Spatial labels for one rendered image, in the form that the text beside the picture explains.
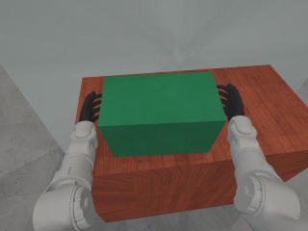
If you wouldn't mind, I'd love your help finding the right robot forearm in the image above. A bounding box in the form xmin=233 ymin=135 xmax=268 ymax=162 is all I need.
xmin=227 ymin=115 xmax=300 ymax=216

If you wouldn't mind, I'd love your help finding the robot left hand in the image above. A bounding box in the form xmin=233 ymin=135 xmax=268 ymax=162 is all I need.
xmin=79 ymin=91 xmax=102 ymax=123

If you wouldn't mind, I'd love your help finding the pedestal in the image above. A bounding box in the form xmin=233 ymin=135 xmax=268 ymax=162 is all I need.
xmin=75 ymin=64 xmax=308 ymax=223

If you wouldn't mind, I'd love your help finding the left robot forearm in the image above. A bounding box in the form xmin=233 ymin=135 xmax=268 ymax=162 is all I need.
xmin=33 ymin=120 xmax=98 ymax=231

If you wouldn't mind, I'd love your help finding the carton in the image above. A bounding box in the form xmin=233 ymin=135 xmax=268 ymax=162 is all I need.
xmin=97 ymin=71 xmax=227 ymax=157

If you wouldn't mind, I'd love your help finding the robot left upper arm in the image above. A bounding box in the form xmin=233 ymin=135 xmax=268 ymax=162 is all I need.
xmin=34 ymin=185 xmax=96 ymax=231

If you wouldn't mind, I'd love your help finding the robot right hand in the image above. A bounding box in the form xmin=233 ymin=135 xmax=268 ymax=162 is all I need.
xmin=217 ymin=83 xmax=245 ymax=121

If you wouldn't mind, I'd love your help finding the robot right upper arm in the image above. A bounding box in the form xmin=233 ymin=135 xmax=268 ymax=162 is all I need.
xmin=233 ymin=175 xmax=308 ymax=231

